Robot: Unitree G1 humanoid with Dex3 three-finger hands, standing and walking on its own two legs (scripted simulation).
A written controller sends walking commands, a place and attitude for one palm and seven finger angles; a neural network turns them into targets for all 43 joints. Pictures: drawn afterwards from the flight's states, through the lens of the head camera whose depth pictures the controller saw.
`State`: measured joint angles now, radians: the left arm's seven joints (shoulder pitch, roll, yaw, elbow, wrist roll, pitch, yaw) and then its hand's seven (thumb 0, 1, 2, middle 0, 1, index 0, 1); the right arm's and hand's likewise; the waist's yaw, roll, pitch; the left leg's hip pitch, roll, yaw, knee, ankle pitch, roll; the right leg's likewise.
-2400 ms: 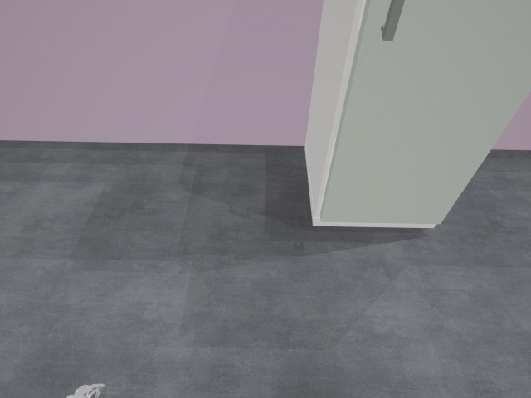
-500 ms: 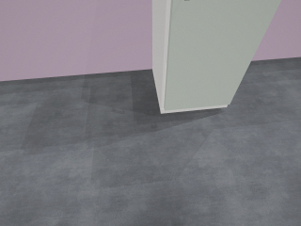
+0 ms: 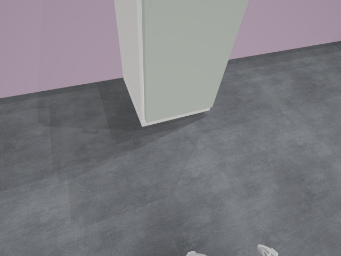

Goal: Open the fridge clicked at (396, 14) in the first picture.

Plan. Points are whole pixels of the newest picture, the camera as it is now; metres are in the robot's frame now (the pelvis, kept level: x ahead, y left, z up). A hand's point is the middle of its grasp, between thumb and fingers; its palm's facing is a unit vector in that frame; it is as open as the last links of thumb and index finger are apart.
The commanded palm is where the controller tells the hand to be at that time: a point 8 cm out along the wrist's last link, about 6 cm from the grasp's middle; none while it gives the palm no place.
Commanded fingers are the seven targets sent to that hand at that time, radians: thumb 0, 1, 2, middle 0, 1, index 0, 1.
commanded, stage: walk to a spot facing it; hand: left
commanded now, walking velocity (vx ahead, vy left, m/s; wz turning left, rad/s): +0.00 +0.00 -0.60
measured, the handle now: out of the picture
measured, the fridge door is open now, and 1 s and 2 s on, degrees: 0 0 0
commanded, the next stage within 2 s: turn to face it in 1.66 s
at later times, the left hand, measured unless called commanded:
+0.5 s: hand (125, 250) +0.15 +0.12 -0.14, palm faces -0.31 -0.92 -0.25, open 7.4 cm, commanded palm none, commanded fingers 0.00 0.90 0.90 -0.20 -0.30 -0.20 -0.30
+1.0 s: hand (136, 207) +0.27 +0.12 -0.16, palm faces -0.51 -0.84 -0.18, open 7.4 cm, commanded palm none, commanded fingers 0.00 0.90 0.90 -0.20 -0.30 -0.20 -0.30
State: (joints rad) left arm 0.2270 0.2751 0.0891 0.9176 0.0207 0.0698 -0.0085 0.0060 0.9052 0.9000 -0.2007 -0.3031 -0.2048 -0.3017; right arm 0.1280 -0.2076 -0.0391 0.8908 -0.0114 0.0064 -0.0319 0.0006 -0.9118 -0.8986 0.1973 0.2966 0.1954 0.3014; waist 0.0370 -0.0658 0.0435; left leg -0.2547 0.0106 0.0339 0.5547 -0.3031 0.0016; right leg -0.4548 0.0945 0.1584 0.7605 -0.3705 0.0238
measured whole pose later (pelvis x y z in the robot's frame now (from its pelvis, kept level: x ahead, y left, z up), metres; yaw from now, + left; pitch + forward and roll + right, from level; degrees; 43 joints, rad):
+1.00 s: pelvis +0.12 -0.04 +0.01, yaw -37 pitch +0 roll -1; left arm 0.30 0.25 0.11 0.98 0.03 0.03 -0.05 0.01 0.91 0.90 -0.20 -0.30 -0.20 -0.30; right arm 0.30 -0.15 -0.02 0.95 -0.03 -0.06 -0.02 0.00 -0.91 -0.90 0.20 0.30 0.20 0.30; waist 0.03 -0.04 0.01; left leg -0.15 0.10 0.21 0.44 -0.28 0.00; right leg -0.55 -0.04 -0.03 1.19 -0.25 0.01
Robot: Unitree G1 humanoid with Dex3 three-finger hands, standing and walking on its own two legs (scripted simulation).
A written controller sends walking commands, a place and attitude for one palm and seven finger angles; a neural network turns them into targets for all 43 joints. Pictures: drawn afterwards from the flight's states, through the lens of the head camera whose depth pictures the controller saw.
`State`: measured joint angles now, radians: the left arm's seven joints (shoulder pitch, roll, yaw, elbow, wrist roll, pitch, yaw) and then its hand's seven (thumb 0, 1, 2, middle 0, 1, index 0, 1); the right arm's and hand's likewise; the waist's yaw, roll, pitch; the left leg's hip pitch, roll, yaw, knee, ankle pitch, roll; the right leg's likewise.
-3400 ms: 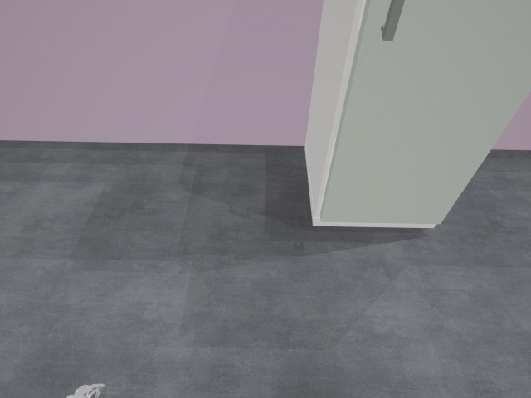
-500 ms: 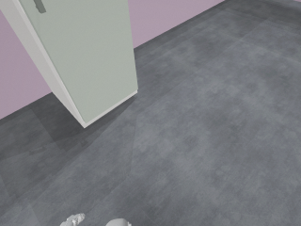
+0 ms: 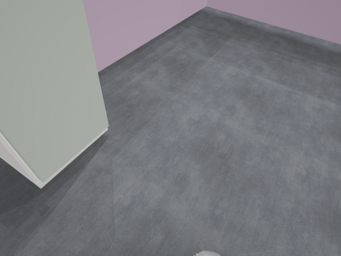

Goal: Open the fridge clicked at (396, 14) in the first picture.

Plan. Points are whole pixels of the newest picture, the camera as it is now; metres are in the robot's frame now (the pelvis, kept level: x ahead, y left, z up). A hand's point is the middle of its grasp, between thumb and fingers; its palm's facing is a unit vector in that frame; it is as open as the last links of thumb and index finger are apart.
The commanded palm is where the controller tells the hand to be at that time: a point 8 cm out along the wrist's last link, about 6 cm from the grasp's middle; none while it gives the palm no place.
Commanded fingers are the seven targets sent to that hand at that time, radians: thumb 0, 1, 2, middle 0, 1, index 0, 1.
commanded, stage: walk to a spot facing it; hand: left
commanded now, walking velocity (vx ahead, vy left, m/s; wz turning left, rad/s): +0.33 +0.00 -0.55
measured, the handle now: out of the picture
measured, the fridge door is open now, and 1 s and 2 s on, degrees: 0 0 0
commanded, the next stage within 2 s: turn to face it in 0.66 s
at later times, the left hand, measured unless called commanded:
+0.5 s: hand (153, 188) +0.36 +0.08 -0.17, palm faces -0.23 -0.95 -0.19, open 7.3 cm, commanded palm none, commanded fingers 0.00 0.90 0.90 -0.20 -0.30 -0.20 -0.30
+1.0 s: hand (151, 157) +0.48 +0.10 -0.18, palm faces -0.21 -0.97 -0.15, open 7.4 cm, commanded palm none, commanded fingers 0.00 0.90 0.90 -0.20 -0.30 -0.20 -0.30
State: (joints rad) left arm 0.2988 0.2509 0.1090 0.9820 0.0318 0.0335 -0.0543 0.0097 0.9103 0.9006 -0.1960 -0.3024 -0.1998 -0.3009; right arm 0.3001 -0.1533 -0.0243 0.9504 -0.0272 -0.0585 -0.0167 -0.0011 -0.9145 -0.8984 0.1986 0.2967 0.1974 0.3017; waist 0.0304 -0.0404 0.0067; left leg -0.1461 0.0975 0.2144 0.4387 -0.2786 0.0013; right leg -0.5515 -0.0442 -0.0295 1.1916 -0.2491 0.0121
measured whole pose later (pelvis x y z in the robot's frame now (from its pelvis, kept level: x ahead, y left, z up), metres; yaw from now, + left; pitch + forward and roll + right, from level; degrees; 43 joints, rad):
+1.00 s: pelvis +0.41 -0.06 +0.00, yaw -15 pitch +0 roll -2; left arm 0.24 0.18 0.05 1.06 0.02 -0.01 0.01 0.01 0.91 0.90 -0.20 -0.30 -0.20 -0.30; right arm 0.27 -0.16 -0.04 1.05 -0.02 -0.04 -0.02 -0.02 -0.96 -0.90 0.20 0.30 0.20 0.30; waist 0.00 -0.03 0.04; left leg -0.22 0.04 0.15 0.44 -0.22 0.05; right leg -0.43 -0.08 -0.06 0.93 -0.37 0.05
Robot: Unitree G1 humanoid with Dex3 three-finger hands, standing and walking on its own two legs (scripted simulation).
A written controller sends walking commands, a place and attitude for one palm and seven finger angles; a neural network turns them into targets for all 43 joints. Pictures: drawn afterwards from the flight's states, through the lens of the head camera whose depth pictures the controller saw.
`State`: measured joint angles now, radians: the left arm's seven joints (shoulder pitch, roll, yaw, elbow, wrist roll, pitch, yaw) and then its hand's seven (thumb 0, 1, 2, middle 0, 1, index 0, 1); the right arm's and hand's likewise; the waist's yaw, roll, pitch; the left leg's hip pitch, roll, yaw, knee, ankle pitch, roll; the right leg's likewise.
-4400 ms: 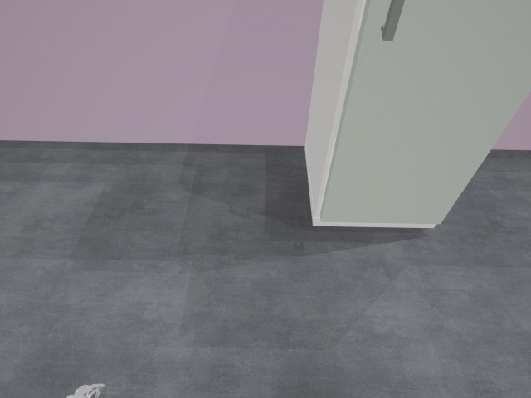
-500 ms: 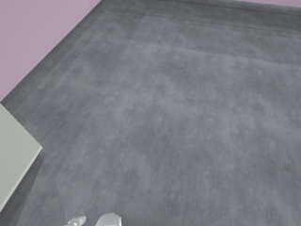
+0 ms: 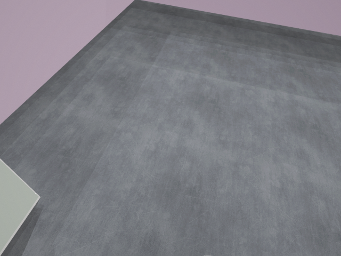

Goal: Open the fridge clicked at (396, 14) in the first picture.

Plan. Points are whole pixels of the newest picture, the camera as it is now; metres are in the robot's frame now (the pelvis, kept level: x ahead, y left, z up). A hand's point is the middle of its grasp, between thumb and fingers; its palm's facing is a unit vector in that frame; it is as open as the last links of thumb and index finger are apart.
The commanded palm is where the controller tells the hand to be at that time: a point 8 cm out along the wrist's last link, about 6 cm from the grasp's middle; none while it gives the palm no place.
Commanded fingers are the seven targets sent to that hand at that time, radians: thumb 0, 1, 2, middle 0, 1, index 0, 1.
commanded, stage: turn to face it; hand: left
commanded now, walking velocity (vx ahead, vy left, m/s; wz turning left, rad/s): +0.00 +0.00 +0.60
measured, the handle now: out of the picture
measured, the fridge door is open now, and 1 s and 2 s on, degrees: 0 0 0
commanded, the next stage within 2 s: none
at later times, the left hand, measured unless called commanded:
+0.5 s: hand out of the picture +0.07 +0.17 -0.17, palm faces +0.34 -0.91 -0.23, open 7.3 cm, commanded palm none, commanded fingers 0.00 0.90 0.90 -0.20 -0.30 -0.20 -0.30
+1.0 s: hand out of the picture +0.04 +0.24 -0.16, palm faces +0.59 -0.77 -0.26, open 7.4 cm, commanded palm none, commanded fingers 0.00 0.90 0.90 -0.20 -0.30 -0.20 -0.30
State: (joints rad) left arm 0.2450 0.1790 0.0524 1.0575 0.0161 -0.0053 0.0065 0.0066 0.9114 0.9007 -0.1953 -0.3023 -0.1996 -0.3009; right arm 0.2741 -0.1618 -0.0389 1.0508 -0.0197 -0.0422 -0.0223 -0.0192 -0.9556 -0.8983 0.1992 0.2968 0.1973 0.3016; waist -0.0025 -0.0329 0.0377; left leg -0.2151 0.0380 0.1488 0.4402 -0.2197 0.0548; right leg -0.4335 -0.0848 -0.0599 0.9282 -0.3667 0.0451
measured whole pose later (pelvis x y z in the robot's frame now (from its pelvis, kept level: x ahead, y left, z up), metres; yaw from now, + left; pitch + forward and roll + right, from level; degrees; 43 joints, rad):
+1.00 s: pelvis +0.07 +0.00 -0.01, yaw +36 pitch +1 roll -1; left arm 0.14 0.25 0.07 0.87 0.00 0.05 0.01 0.01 0.91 0.90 -0.20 -0.30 -0.20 -0.30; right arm 0.19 -0.21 -0.06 0.91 -0.03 0.04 0.02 0.00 -0.91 -0.90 0.20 0.30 0.20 0.30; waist -0.02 0.00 0.08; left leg -0.29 -0.04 -0.06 0.50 -0.23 0.03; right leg -0.41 -0.07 -0.01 0.87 -0.43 0.10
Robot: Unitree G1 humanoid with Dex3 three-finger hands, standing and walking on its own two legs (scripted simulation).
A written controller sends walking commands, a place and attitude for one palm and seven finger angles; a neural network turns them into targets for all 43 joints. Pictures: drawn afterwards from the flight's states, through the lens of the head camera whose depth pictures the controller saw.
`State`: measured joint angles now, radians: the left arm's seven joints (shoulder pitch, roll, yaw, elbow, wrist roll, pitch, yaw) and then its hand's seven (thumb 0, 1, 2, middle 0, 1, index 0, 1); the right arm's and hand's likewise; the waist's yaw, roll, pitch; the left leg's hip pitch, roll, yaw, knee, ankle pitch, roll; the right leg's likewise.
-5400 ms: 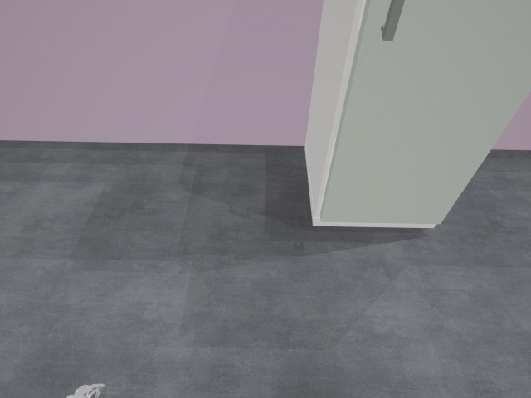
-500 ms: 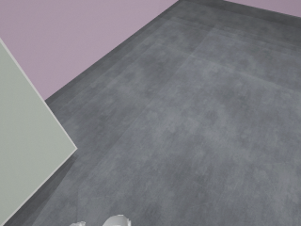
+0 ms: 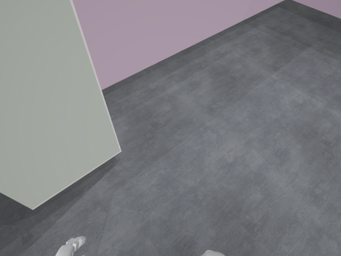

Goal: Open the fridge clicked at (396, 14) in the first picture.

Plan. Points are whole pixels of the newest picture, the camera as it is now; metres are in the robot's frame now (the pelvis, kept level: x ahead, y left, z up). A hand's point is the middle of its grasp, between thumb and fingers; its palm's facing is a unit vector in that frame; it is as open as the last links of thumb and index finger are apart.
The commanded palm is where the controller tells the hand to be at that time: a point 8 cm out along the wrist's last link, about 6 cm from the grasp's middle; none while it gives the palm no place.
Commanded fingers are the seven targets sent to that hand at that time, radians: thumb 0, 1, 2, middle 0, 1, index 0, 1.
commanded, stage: turn to face it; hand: left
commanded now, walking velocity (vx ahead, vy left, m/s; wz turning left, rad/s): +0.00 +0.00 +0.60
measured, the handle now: out of the picture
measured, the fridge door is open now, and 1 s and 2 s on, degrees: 0 0 0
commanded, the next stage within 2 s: take the last steps up to it in 1.08 s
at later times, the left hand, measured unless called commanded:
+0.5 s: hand out of the picture -0.03 +0.21 -0.18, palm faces +0.37 -0.90 -0.25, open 7.4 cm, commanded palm none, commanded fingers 0.00 0.90 0.90 -0.20 -0.30 -0.20 -0.30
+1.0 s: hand out of the picture +0.00 +0.22 -0.15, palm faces +0.54 -0.80 -0.26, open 7.4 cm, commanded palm none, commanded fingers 0.00 0.90 0.90 -0.20 -0.30 -0.20 -0.30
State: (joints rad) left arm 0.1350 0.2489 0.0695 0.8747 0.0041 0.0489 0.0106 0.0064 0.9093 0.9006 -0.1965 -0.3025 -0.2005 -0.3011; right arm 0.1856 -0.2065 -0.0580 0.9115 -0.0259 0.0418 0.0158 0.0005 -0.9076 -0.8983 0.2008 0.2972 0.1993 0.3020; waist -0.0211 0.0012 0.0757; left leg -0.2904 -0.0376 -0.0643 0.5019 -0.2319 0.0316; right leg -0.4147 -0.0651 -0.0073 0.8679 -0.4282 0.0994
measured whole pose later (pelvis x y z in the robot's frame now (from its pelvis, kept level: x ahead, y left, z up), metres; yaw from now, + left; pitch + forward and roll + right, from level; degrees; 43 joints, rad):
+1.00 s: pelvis +0.01 -0.01 +0.00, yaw +33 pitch -1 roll +1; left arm 0.15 0.21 0.04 0.88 0.00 0.03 0.02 0.01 0.91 0.90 -0.20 -0.30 -0.20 -0.30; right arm 0.22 -0.20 -0.06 0.94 -0.02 0.05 0.01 0.00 -0.91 -0.90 0.20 0.30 0.20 0.30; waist -0.02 0.02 0.06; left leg -0.26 -0.06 -0.08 0.53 -0.25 0.01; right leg -0.29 -0.04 -0.04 0.63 -0.33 0.07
